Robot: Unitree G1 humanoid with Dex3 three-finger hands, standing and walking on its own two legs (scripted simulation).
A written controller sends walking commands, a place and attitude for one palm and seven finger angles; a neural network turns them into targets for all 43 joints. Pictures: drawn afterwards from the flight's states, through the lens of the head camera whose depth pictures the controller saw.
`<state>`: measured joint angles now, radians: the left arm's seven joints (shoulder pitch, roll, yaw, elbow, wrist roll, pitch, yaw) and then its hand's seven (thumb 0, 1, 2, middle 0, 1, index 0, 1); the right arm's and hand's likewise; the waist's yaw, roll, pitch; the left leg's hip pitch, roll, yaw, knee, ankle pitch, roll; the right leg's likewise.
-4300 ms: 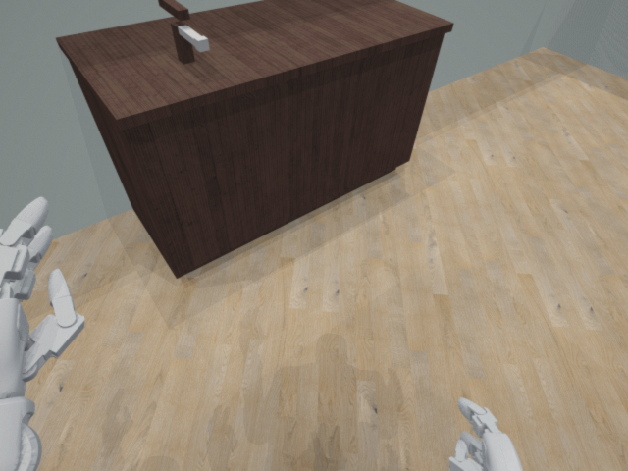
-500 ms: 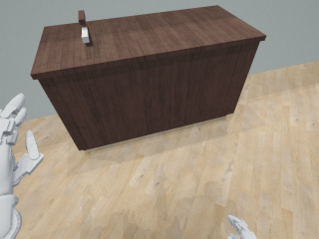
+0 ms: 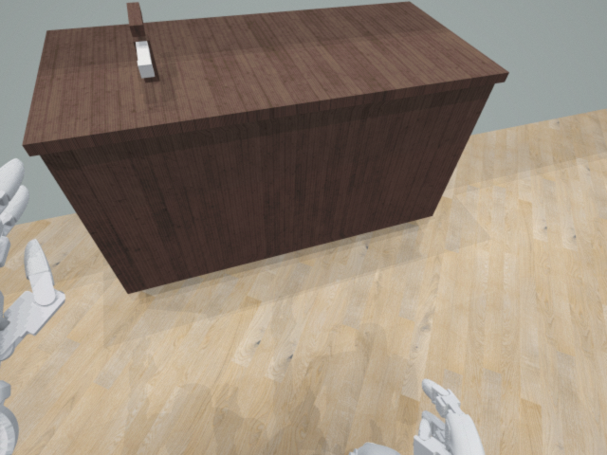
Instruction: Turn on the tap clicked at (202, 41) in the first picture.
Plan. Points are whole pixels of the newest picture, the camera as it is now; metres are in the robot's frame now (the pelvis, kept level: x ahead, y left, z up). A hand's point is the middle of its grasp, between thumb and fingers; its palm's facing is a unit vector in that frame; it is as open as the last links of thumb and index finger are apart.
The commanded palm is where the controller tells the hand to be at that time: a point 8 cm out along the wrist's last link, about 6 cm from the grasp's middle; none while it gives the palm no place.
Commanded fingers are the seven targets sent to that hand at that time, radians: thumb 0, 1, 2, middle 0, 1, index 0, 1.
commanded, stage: take the last steps up to it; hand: left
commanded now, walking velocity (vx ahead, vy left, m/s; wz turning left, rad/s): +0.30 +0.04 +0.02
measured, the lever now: (146, 68) +0.84 +0.39 +0.07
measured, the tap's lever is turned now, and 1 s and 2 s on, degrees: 0 0 0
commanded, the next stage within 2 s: come to a stop and stand still in 1.76 s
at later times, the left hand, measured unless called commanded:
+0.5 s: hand (101, 218) +0.31 +0.24 +0.18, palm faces +0.44 -0.80 -0.41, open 7.4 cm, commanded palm +0.26 +0.28 +0.18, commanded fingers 0.00 0.90 0.90 -0.20 -0.30 -0.20 -0.30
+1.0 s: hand (160, 157) +0.43 +0.21 +0.16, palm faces +0.43 -0.79 -0.44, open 7.4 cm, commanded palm +0.37 +0.26 +0.18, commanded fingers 0.00 0.90 0.90 -0.20 -0.30 -0.20 -0.30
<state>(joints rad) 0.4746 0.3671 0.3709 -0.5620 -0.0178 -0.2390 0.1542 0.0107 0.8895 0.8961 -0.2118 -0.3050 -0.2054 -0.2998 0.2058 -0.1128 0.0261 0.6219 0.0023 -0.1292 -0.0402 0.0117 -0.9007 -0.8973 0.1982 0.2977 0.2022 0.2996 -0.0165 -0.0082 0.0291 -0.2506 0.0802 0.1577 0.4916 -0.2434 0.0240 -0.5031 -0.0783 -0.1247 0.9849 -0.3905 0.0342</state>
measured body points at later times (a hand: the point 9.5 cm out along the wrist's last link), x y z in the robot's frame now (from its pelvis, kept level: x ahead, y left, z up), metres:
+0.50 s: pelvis +0.11 -0.01 -0.01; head +0.13 +0.00 +0.44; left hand +0.28 +0.28 +0.20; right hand +0.27 -0.27 -0.08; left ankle +0.16 +0.13 -0.74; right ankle +0.08 -0.11 -0.74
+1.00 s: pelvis +0.22 -0.03 +0.00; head +0.25 -0.05 +0.44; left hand +0.40 +0.25 +0.19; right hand +0.38 -0.26 -0.12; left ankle +0.20 +0.10 -0.65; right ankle +0.23 -0.11 -0.74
